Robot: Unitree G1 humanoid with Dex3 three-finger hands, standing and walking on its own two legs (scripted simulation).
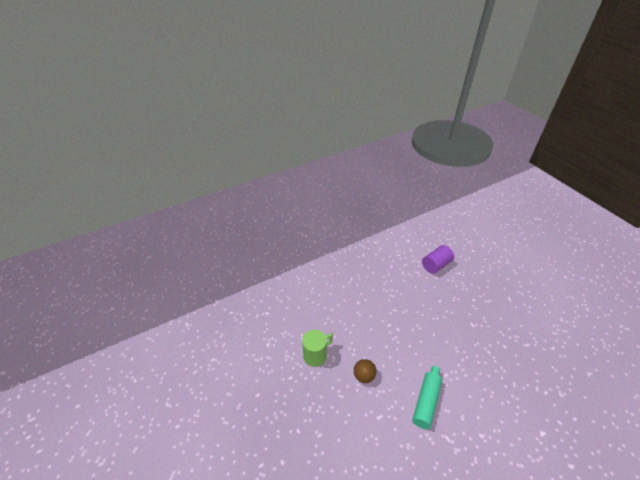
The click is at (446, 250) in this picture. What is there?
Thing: lying can
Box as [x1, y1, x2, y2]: [422, 245, 453, 273]
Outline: 450,248 445,245 441,245 422,259 422,264 425,269 433,273 452,260 453,253
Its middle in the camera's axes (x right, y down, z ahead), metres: +0.52 +0.07 +1.64
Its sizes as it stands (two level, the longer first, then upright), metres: 0.112 0.081 0.081
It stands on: the floor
